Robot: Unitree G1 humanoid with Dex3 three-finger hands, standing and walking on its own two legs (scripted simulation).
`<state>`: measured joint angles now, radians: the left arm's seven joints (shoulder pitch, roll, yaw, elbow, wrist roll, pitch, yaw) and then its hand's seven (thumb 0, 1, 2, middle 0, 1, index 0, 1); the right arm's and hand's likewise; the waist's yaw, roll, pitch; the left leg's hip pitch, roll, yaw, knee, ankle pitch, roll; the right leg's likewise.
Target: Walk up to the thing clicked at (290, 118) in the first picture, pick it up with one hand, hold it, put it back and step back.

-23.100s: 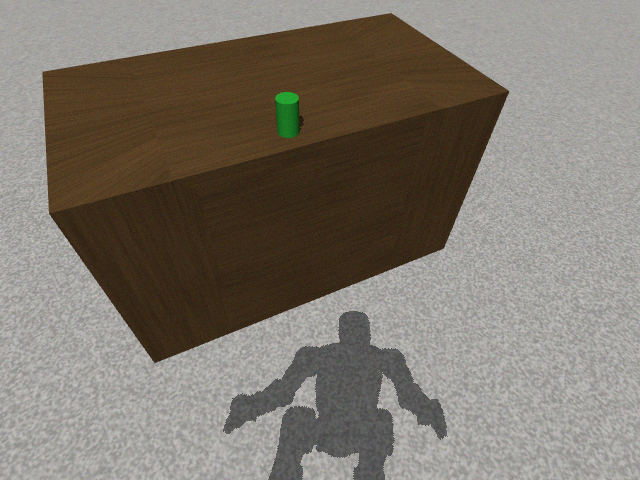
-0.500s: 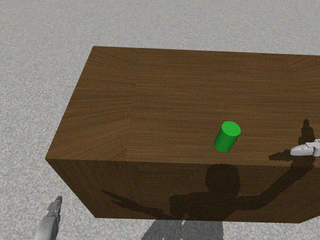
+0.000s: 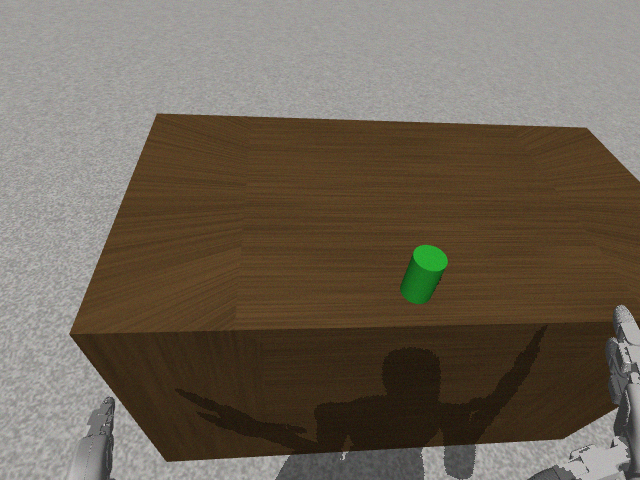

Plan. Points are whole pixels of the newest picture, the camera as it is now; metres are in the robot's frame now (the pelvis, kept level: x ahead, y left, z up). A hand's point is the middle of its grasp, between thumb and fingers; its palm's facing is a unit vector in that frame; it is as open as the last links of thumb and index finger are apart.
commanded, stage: sink last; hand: right
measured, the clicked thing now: (422, 275) +0.43 -0.19 -0.02
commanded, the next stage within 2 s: home in 0.26 s
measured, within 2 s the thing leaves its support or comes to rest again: neither
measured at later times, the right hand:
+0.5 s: hand (576, 422) +0.17 -0.26 +0.08, palm faces +0.35 +0.84 -0.41, open 17.6 cm
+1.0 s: hand (432, 464) +0.17 -0.16 -0.10, palm faces +0.05 +0.98 -0.19, open 17.6 cm
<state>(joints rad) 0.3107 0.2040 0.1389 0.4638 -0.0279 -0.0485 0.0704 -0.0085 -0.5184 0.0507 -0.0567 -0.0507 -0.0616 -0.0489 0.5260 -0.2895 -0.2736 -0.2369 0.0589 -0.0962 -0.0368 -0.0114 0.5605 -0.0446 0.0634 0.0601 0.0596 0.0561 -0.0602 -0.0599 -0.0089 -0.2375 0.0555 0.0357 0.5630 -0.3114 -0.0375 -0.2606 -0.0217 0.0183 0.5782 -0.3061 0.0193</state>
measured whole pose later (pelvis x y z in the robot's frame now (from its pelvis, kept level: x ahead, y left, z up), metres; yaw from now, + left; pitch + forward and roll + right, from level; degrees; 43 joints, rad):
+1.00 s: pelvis +0.00 +0.00 +0.01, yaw +1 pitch +0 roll +0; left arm 0.18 0.18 0.00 0.65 0.00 -0.10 0.07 0.01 0.78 0.83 -0.19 -0.28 -0.19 -0.28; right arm 0.22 -0.17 -0.02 0.58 -0.01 -0.11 -0.05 -0.01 0.56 -0.04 0.06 0.05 0.05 0.05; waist 0.00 0.02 0.05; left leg -0.21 0.04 0.02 0.47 -0.25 -0.03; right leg -0.22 -0.04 0.00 0.47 -0.25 0.03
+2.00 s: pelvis -0.02 -0.01 +0.01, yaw +2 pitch -3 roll +0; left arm 0.17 0.37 -0.01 1.11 0.02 0.01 -0.01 0.01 0.90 0.90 -0.20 -0.29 -0.20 -0.30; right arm 0.20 -0.37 0.03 1.09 -0.03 0.00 0.01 0.00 0.56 -0.03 0.05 0.05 0.05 0.05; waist 0.00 0.00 0.03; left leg -0.15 0.07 -0.01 0.39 -0.19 -0.05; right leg -0.14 -0.01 -0.03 0.38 -0.19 0.00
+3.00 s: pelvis +0.00 +0.00 +0.02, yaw +3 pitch -2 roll +0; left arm 0.13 0.35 -0.01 1.14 0.01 0.00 0.00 0.01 0.90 0.90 -0.20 -0.30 -0.20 -0.30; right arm 0.13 -0.36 0.02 1.12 -0.02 0.00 0.00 0.00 0.57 -0.03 0.05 0.05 0.05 0.04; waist 0.00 0.00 0.05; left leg -0.12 0.04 -0.01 0.34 -0.19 -0.04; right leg -0.11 -0.03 -0.03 0.34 -0.19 0.02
